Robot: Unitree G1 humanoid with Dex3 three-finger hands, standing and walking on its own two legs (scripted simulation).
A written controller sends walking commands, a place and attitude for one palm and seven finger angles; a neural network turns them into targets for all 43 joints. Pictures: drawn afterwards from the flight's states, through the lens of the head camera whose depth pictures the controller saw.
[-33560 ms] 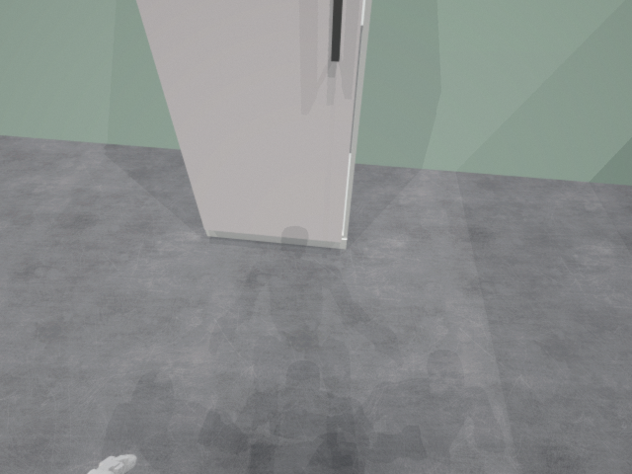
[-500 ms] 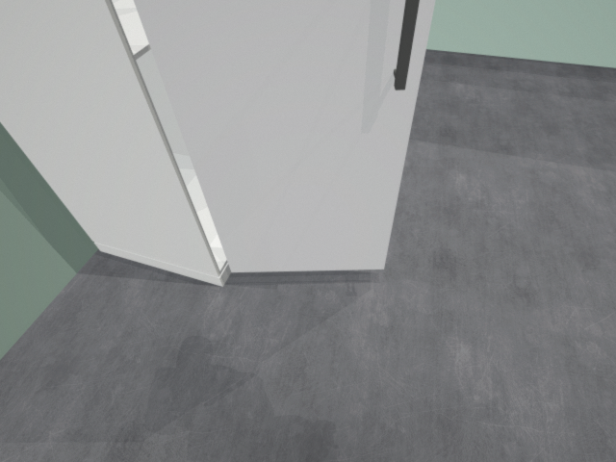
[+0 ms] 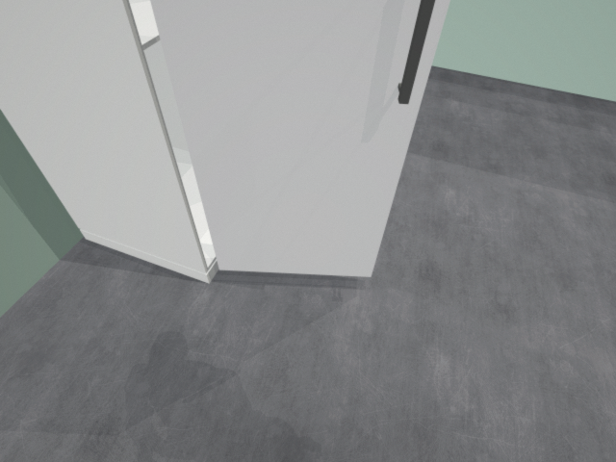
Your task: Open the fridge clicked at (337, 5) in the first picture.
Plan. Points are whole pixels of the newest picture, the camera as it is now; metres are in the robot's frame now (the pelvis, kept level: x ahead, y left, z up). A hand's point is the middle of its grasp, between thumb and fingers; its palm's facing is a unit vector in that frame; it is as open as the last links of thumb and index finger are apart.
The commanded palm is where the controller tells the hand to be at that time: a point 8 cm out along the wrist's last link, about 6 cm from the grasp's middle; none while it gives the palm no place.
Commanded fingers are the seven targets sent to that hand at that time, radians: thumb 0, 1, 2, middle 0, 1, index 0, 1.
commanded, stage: let the arm hang, fingers relaxed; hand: right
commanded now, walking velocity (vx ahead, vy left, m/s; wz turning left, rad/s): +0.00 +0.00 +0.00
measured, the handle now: (420, 19) +0.82 -0.15 +0.22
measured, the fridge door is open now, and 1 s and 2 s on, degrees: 71 71 71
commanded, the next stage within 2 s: look to check the result in 0.28 s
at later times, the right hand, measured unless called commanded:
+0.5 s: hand out of the picture +0.03 -0.17 -0.18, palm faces -0.03 +0.98 -0.19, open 7.4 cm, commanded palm none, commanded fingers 0.00 -0.90 -0.90 0.20 0.30 0.20 0.30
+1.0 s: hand out of the picture +0.04 -0.17 -0.18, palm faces -0.02 +0.98 -0.18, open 7.4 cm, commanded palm none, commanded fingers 0.00 -0.90 -0.90 0.20 0.30 0.20 0.30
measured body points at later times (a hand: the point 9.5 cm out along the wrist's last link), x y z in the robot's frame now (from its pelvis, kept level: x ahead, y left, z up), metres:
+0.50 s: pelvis +0.01 +0.00 +0.00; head +0.03 +0.00 +0.45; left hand +0.02 +0.23 -0.16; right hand +0.03 -0.22 -0.16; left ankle +0.01 +0.13 -0.74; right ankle +0.03 -0.08 -0.74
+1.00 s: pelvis +0.03 +0.00 +0.00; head +0.04 +0.00 +0.45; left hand +0.03 +0.23 -0.16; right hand +0.04 -0.22 -0.16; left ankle +0.01 +0.13 -0.74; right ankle +0.03 -0.08 -0.74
